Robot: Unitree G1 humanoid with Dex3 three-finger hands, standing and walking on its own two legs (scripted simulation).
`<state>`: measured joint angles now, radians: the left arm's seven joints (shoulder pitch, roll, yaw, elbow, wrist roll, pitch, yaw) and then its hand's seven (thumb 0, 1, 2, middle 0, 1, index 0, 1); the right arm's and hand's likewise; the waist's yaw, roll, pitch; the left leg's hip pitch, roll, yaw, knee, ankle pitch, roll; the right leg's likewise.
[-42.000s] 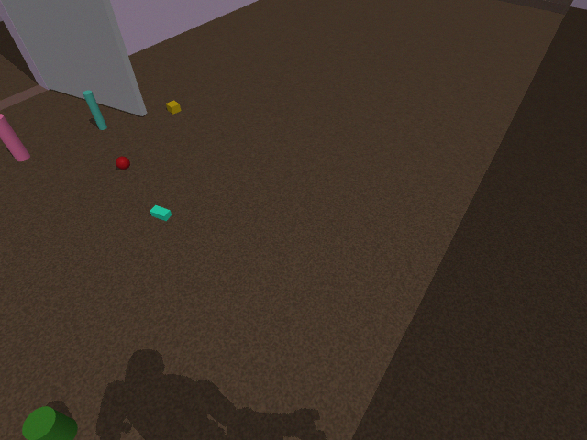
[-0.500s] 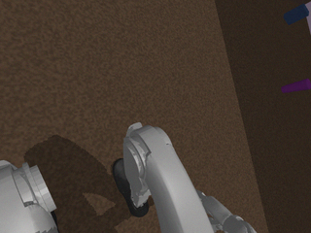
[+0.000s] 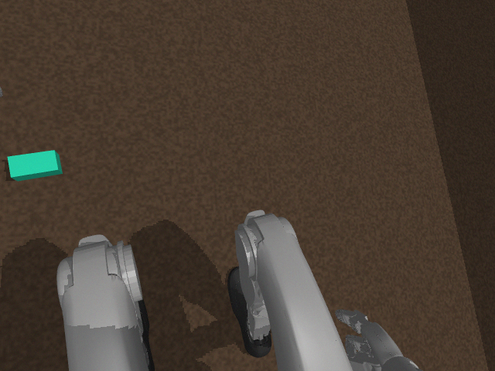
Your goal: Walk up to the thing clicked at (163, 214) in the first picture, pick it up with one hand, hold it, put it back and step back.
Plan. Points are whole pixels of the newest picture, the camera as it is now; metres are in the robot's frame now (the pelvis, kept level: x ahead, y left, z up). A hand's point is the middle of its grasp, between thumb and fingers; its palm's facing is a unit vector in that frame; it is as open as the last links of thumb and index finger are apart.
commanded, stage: withdraw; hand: left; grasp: from above
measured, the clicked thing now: (36, 165) +0.49 +0.33 -0.35
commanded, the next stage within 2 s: home in 0.26 s
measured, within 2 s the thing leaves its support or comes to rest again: neither
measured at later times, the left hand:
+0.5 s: hand out of the picture +0.50 +0.36 -0.18, palm faces -0.38 -0.07 -0.92, open 12.9 cm
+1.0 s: hand out of the picture +0.32 +0.31 +0.02, palm faces -0.17 -0.73 -0.66, open 7.5 cm
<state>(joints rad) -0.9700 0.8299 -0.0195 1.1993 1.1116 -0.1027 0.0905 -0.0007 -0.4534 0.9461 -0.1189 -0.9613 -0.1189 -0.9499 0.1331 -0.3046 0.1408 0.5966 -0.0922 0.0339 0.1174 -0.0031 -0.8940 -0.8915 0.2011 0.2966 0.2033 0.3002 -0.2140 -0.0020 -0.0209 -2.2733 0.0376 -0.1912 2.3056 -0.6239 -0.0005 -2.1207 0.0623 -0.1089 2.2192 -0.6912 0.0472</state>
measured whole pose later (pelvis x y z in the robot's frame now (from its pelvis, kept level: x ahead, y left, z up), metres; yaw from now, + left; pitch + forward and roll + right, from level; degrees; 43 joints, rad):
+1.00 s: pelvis +0.01 +0.00 +0.13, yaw +6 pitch +31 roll -7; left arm -0.28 0.54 0.07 0.46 0.40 0.13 -0.01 0.00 0.86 0.89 -0.22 -0.31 -0.21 -0.31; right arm 0.07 -0.28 0.00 0.57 0.02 0.01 0.02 0.00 -0.90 -0.89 0.20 0.30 0.20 0.30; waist -0.06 0.02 -0.17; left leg -1.84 0.04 -0.11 1.89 -0.60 0.00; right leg -1.73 0.03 -0.06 1.84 -0.67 0.04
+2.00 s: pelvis +0.09 +0.01 +0.35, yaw +13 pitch +10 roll -3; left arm 0.50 0.21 0.03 -0.12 -0.05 0.46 0.02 0.01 0.90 0.89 -0.20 -0.30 -0.20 -0.30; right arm 0.26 -0.22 0.04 0.52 0.00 -0.23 -0.19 0.01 -0.90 -0.89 0.20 0.30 0.20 0.30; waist -0.03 0.05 -0.16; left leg -0.72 0.03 -0.07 1.00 -0.46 -0.01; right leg -0.61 0.00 -0.06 0.94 -0.50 0.02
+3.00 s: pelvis +0.09 +0.01 +0.35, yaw +12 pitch +10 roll -3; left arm 0.50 0.22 0.03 -0.13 -0.05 0.46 0.02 0.01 0.90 0.89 -0.20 -0.30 -0.20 -0.30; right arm 0.28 -0.22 0.04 0.54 0.01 -0.24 -0.19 0.01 -0.90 -0.89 0.20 0.30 0.20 0.30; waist -0.04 0.05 -0.15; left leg -0.72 0.03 -0.06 1.01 -0.46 -0.01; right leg -0.62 0.00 -0.04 0.95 -0.50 0.02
